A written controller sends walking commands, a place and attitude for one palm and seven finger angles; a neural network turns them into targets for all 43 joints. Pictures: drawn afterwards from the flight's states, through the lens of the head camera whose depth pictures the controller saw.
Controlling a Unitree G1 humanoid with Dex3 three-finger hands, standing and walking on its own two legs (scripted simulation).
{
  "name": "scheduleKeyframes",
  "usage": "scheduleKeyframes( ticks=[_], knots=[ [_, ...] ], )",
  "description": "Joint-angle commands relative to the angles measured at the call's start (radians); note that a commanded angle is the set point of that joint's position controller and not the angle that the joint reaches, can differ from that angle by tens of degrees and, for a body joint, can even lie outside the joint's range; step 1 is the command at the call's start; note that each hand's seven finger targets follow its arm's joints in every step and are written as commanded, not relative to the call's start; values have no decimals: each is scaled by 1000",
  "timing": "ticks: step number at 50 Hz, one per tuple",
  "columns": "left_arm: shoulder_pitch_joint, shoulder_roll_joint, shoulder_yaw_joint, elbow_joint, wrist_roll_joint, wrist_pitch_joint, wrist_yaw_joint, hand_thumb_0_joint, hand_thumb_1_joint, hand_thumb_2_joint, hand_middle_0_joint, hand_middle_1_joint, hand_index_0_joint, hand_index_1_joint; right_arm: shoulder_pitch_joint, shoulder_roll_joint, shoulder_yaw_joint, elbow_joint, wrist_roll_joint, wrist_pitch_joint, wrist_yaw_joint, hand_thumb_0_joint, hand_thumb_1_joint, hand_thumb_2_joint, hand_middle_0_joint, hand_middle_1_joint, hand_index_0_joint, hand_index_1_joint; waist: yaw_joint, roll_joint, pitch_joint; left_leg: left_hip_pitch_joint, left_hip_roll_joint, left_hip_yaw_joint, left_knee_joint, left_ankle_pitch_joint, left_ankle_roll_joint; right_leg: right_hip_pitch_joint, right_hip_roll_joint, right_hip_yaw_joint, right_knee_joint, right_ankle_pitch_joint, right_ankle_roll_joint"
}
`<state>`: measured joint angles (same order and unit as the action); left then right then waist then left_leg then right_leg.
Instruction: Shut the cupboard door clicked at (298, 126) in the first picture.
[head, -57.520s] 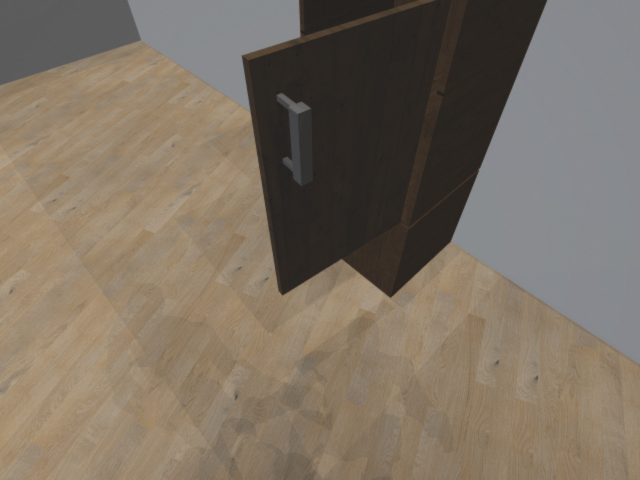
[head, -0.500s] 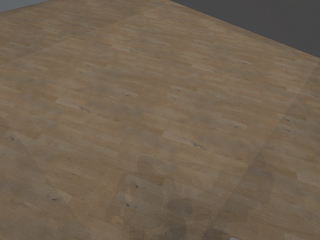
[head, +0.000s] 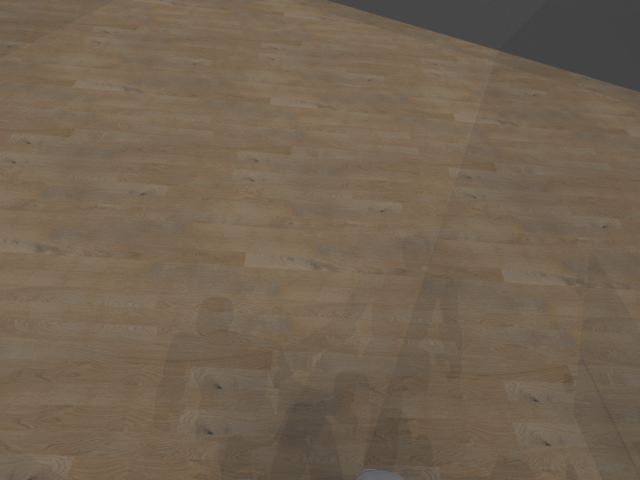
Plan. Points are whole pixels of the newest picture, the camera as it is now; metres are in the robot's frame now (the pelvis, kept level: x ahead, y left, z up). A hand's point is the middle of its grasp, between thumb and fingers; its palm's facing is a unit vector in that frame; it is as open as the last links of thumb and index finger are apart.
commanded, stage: turn to face it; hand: left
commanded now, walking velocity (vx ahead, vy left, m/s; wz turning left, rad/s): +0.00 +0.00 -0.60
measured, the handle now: out of the picture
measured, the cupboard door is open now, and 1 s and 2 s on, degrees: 29 29 29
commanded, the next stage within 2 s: none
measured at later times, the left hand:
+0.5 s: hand (217, 452) +0.17 +0.15 -0.15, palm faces -0.29 -0.92 -0.26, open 7.4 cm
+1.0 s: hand (234, 393) +0.25 +0.14 -0.15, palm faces -0.53 -0.82 -0.22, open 7.4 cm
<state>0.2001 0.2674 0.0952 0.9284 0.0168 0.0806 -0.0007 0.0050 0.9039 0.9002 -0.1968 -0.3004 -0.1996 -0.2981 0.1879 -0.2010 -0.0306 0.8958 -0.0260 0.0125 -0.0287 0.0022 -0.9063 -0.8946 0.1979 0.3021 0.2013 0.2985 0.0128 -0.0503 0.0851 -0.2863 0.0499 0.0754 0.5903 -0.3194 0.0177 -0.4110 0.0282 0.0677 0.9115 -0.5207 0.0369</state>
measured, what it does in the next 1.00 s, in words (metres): steps on the spot, turning right: right foot, then left foot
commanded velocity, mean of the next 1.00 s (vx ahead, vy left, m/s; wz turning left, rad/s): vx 0.00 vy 0.00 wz -0.60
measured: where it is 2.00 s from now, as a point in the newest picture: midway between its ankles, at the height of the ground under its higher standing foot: outside the picture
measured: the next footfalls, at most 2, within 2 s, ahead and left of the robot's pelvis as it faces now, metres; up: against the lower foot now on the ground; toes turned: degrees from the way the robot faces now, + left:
right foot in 0.32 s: +0.02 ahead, -0.14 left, +0.00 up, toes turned -16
left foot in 0.70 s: +0.12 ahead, +0.10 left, +0.00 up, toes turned -21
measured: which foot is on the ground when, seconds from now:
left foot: down 0.00-0.32, up 0.34-0.68, down 0.70-1.00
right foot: up 0.00-0.30, down 0.32-0.68, up 0.70-1.00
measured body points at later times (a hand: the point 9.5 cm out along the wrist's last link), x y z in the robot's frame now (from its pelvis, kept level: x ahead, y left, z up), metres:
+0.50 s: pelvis +0.01 -0.02 +0.00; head +0.06 -0.05 +0.45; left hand +0.18 +0.19 -0.13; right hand +0.00 -0.30 -0.14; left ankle +0.02 +0.12 -0.66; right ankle -0.02 -0.13 -0.73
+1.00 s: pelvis +0.04 +0.01 +0.01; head +0.09 +0.00 +0.45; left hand +0.27 +0.18 -0.14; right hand -0.05 -0.23 -0.13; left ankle +0.08 +0.11 -0.73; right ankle -0.05 -0.10 -0.68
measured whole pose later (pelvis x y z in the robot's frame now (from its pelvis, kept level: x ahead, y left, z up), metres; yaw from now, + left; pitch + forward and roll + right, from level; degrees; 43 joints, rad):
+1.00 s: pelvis +0.04 +0.01 +0.01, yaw -34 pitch +1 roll -3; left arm 0.14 0.27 0.09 0.88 0.02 0.09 -0.04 0.01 0.91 0.90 -0.19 -0.30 -0.20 -0.30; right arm 0.23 -0.21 -0.03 0.88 -0.03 0.02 -0.02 0.00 -0.90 -0.89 0.20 0.30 0.21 0.30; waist 0.00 0.01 0.10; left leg -0.23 0.14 0.19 0.53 -0.31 -0.01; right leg -0.40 -0.03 -0.05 0.87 -0.45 0.05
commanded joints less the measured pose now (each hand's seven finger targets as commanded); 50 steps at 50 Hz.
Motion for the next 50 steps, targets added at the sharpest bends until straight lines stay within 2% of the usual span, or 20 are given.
scheduleKeyframes(
  ticks=[1, 4, 10, 13, 14, 15, 16, 17, 18, 19, 22, 29, 32, 33, 34, 35, 36, 38, 40, 50],
  knots=[
    [-71, 52, 9, -120, 3, -17, -25, 0, 900, 900, -200, -300, -200, -300, 46, -210, -44, -67, -11, -15, -24, 0, -900, -900, 200, 300, 200, 300, -27, 205, -63, 163, 311, -198, -232, 607, 141, -133, -56, -46, 190, -3, 17],
    [-75, 42, 0, -131, 1, -11, -36, 0, 900, 900, -200, -300, -200, -300, 62, -208, -44, -58, -7, -14, -25, 0, -900, -900, 200, 300, 200, 300, -31, 238, -101, 217, 278, -101, -210, 602, 120, -86, -49, -98, 73, 47, 19],
    [-126, 37, -7, -161, 4, -20, -39, 0, 900, 900, -200, -300, -200, -300, 92, -228, -60, -45, -7, -9, -8, 0, -900, -900, 200, 300, 200, 300, -55, 267, -118, 221, 303, -31, -171, 607, 106, 15, -32, -150, -128, 93, -2],
    [-78, 49, -3, -153, 5, -29, -36, 0, 900, 900, -200, -300, -200, -300, 66, -238, -66, -51, -3, -4, -2, 0, -900, -900, 200, 300, 200, 300, -22, 232, -121, 166, 294, 11, -89, 547, 62, 148, -20, -168, -319, 219, -24],
    [-19, 76, 3, -136, 7, -36, -32, 0, 900, 900, -200, -300, -200, -300, 51, -236, -67, -55, 4, -3, 3, 0, -900, -900, 200, 300, 200, 300, 12, 192, -131, 100, 268, 42, 4, 492, 25, 256, -27, -158, -433, 341, -39],
    [64, 147, 17, -114, 14, -47, -23, 0, 900, 900, -200, -300, -200, -300, 40, -198, -63, -70, 14, -3, 8, 0, -900, -900, 200, 300, 200, 300, 50, 22, -176, -26, 197, 107, 179, 296, -35, 415, -155, -4, -530, 514, -85],
    [128, 248, 38, -97, 17, -59, -9, 0, 900, 900, -200, -300, -200, -300, -24, -118, -40, -125, 16, 0, 11, 0, -900, -900, 200, 300, 200, 300, 84, -249, -155, -304, 20, 125, 433, -311, -91, 495, -393, 344, -559, 890, -205],
    [145, 265, 36, -93, 1, -55, 4, 0, 900, 900, -200, -300, -200, -300, -32, -151, -38, -131, 14, 19, 0, 0, -900, -900, 200, 300, 200, 300, 85, -206, -157, -325, 34, -37, 571, -343, -85, 414, -446, 364, -570, 855, -279],
    [88, 233, 31, -112, 2, -50, 9, 0, 900, 900, -200, -300, -200, -300, -46, -137, -38, -131, 15, 23, 2, 0, -900, -900, 200, 300, 200, 300, 58, -139, -96, -376, 50, -83, 613, -268, -80, 378, -398, 304, -587, 721, -279],
    [16, 191, 31, -131, 4, -50, 20, 0, 900, 900, -200, -300, -200, -300, -43, -135, -42, -120, 14, 23, 3, 0, -900, -900, 200, 300, 200, 300, 28, -208, -96, -384, 65, -91, 619, -201, -83, 353, -340, 305, -597, 623, -253],
    [-47, 147, 8, -158, 2, -59, 15, 0, 900, 900, -200, -300, -200, -300, -17, -148, -44, -91, 10, 25, 13, 0, -900, -900, 200, 300, 200, 300, -18, -105, -112, -273, 47, -79, 556, -82, -105, 259, -251, 178, -568, 644, -214],
    [-9, 173, 23, -134, 16, -54, 6, 0, 900, 900, -200, -300, -200, -300, -29, -115, -41, -109, 21, 12, 9, 0, -900, -900, 200, 300, 200, 300, -2, -100, -136, -139, -13, -49, 216, -116, -99, 229, -240, 263, -529, 598, -223],
    [-53, 158, 25, -136, 6, -44, 4, 0, 900, 900, -200, -300, -200, -300, 68, -121, -39, -80, 25, -2, -1, 0, -900, -900, 200, 300, 200, 300, -54, -118, -142, 72, -33, -49, -59, 47, -88, 99, -186, 272, -455, 545, -156],
    [-58, 123, 16, -145, -3, -40, 1, 0, 900, 900, -200, -300, -200, -300, 108, -162, -46, -68, 21, -13, -7, 0, -900, -900, 200, 300, 200, 300, -69, -23, -166, 202, 26, -86, -192, 105, -73, 14, -118, 210, -381, 452, -102],
    [-19, 56, 4, -156, -12, -35, -6, 0, 900, 900, -200, -300, -200, -300, 121, -256, -63, -72, 8, -22, -8, 0, -900, -900, 200, 300, 200, 300, -64, 274, -186, 295, 265, -346, -291, 143, 5, -139, 26, 86, -184, 136, -38],
    [-43, 63, 2, -169, -8, -35, -9, 0, 900, 900, -200, -300, -200, -300, 144, -302, -68, -83, 0, -20, -15, 0, -900, -900, 200, 300, 200, 300, -76, 368, -175, 248, 432, -471, -309, 283, 114, -171, 29, -24, 50, -124, -7],
    [-56, 79, 10, -172, -1, -35, -14, 0, 900, 900, -200, -300, -200, -300, 125, -286, -58, -96, -8, -16, -17, 0, -900, -900, 200, 300, 200, 300, -70, 246, -144, 149, 439, -437, -300, 302, 160, -138, -21, 9, 179, -96, -9],
    [-32, 82, 23, -130, 9, -25, -27, 0, 900, 900, -200, -300, -200, -300, 31, -227, -43, -112, -10, -23, -22, 0, -900, -900, 200, 300, 200, 300, -18, 242, -105, 124, 335, -286, -276, 437, 128, -157, -38, -10, 280, 6, 11],
    [-31, 65, 16, -125, 5, -17, -38, 0, 900, 900, -200, -300, -200, -300, 11, -202, -36, -118, -9, -20, -24, 0, -900, -900, 200, 300, 200, 300, -13, 240, -90, 150, 282, -153, -243, 524, 108, -156, -49, -42, 265, 48, 23],
    [-93, 30, -4, -152, 2, -26, -44, 0, 900, 900, -200, -300, -200, -300, 85, -239, -66, -62, -7, -8, -5, 0, -900, -900, 200, 300, 200, 300, -51, 286, -139, 209, 306, -16, -146, 547, 97, 39, -25, -165, -181, 94, -4]
  ],
)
